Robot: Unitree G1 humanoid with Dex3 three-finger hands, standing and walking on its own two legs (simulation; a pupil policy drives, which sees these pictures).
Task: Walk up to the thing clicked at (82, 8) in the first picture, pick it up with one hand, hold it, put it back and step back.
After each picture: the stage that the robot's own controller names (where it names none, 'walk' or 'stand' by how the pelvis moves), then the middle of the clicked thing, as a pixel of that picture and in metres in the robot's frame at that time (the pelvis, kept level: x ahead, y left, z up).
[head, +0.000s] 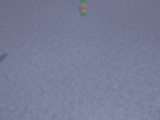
stand; (83, 6) +1.95 +0.03 -0.66
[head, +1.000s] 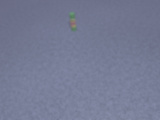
walk; (73, 22) +1.80 +0.27 -0.63
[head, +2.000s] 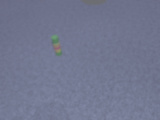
walk; (56, 46) +1.21 +0.38 -0.65
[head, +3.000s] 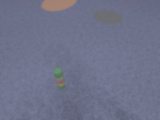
walk; (59, 79) +0.77 +0.27 -0.65
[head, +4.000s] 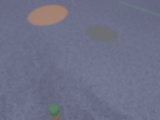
walk; (55, 115) +0.48 +0.18 -0.63
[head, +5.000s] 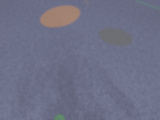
stand; out of the picture +0.39 +0.18 -0.65
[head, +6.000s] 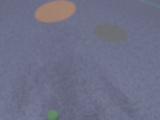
stand; out of the picture +0.40 +0.21 -0.64
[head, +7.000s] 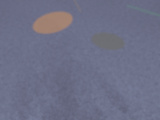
stand; out of the picture +0.37 +0.22 -0.66
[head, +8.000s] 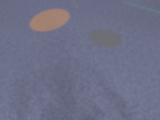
stand; out of the picture +0.37 +0.23 -0.66
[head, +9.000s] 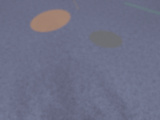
stand; out of the picture +0.37 +0.23 -0.66
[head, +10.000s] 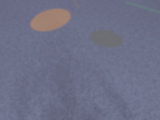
stand; out of the picture +0.36 +0.23 -0.66
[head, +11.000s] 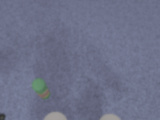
go down; (42, 90) +0.41 +0.23 -0.49
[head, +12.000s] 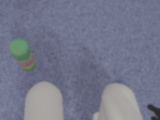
go down; (24, 58) +0.45 +0.26 -0.28
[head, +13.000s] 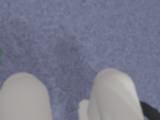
close in; out of the picture +0.43 +0.29 -0.20
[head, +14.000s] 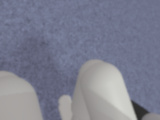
close; out of the picture +0.42 +0.32 -0.15
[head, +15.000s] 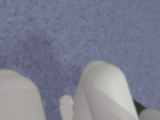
lift; out of the picture +0.38 +0.31 -0.15
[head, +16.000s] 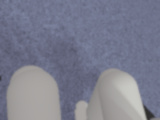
lift; out of the picture +0.31 +0.29 -0.12
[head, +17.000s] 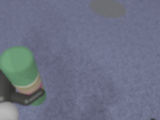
lift; (28, 82) +0.31 +0.18 +0.06
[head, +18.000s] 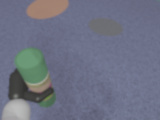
hold; (39, 82) +0.32 +0.16 +0.05
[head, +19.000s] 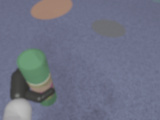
hold; (41, 82) +0.32 +0.16 +0.05
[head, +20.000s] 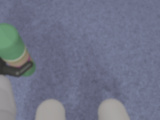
crouch; (17, 56) +0.41 +0.22 -0.03
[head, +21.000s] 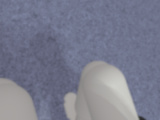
lower; out of the picture +0.43 +0.31 -0.16
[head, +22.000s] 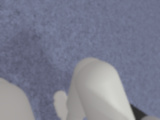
lower; out of the picture +0.43 +0.33 -0.16
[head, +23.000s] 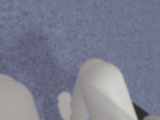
lower; out of the picture +0.41 +0.33 -0.16
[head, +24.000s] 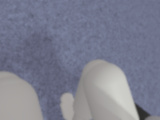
lower; out of the picture +0.40 +0.33 -0.16
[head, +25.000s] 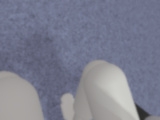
loosen; out of the picture +0.40 +0.31 -0.16
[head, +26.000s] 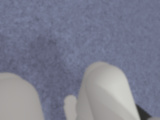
withdraw; out of the picture +0.40 +0.30 -0.17
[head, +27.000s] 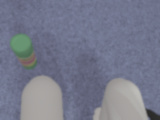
walk; (26, 54) +0.43 +0.26 -0.24
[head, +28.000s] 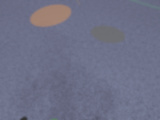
stand; out of the picture +0.37 +0.19 -0.59
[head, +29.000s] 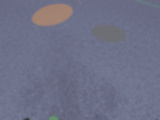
stand; out of the picture +0.38 +0.20 -0.60
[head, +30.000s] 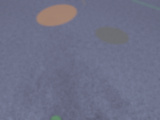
stand; out of the picture +0.38 +0.19 -0.62
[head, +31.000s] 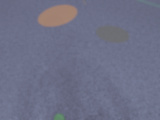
walk; out of the picture +0.40 +0.19 -0.65
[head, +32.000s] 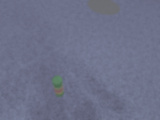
walk; (58, 87) +0.57 +0.17 -0.64
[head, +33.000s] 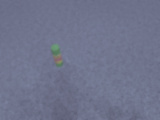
walk; (57, 56) +0.88 +0.27 -0.62
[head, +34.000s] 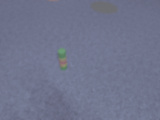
stand; (62, 60) +0.98 +0.21 -0.65
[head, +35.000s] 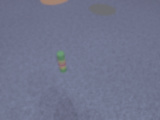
stand; (62, 62) +0.99 +0.23 -0.66
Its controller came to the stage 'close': yes
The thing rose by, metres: 0.69
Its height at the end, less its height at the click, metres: +0.00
